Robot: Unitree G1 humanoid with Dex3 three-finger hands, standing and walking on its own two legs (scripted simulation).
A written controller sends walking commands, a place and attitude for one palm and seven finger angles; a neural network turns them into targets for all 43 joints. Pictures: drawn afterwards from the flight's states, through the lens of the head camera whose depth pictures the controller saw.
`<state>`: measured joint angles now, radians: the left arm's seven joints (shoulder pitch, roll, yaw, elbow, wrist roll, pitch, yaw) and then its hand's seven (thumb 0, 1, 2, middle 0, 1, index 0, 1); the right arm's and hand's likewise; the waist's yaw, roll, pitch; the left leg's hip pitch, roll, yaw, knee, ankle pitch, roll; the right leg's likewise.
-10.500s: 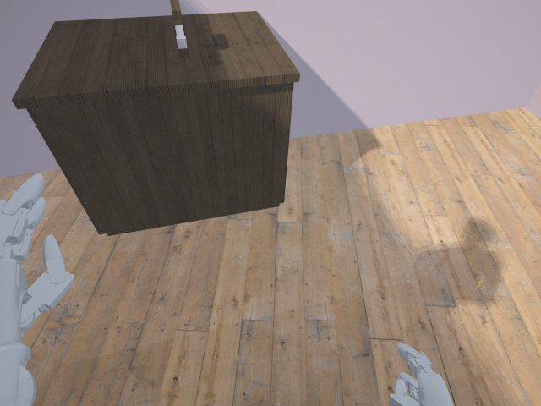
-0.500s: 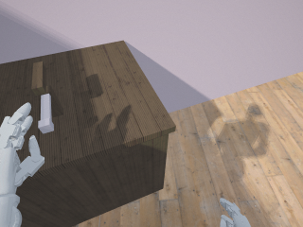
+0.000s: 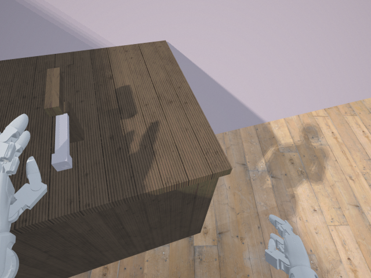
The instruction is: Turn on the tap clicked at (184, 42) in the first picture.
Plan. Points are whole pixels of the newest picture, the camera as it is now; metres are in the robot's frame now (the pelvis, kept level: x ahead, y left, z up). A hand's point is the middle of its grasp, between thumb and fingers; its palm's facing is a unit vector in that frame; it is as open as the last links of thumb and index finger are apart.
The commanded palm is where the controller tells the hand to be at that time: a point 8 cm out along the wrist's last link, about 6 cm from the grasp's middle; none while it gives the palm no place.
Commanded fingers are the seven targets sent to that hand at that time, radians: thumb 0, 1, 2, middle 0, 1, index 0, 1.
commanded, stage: come to a stop and stand still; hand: left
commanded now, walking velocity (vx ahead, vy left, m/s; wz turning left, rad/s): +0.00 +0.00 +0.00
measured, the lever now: (62, 161) +0.30 +0.28 +0.08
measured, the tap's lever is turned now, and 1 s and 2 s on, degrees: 0 0 0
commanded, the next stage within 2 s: look again from close up in 0.08 s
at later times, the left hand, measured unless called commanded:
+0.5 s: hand (31, 198) +0.19 +0.25 +0.16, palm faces +0.38 -0.86 -0.33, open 7.4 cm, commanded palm +0.14 +0.29 +0.18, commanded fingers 0.00 0.90 0.90 -0.20 -0.30 -0.20 -0.30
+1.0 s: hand (58, 197) +0.19 +0.21 +0.17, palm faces +0.36 -0.87 -0.34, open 7.4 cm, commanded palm +0.14 +0.25 +0.18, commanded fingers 0.00 0.90 0.90 -0.20 -0.30 -0.20 -0.30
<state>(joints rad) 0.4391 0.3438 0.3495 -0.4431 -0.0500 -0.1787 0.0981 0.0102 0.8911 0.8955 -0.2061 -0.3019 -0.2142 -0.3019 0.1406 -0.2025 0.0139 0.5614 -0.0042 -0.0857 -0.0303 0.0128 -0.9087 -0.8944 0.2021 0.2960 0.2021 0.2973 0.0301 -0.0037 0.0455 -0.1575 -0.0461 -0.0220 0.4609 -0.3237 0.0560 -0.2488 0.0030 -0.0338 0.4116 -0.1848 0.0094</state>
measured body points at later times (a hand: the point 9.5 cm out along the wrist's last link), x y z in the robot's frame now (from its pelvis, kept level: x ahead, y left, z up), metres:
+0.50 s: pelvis -0.02 +0.01 +0.00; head +0.00 +0.03 +0.45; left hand +0.17 +0.29 +0.17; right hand +0.15 -0.22 -0.07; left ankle -0.05 +0.08 -0.74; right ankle +0.02 -0.13 -0.74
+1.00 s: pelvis -0.03 -0.03 +0.00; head +0.00 -0.01 +0.45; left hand +0.17 +0.25 +0.19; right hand +0.15 -0.24 -0.07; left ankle -0.05 +0.08 -0.74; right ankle +0.02 -0.13 -0.74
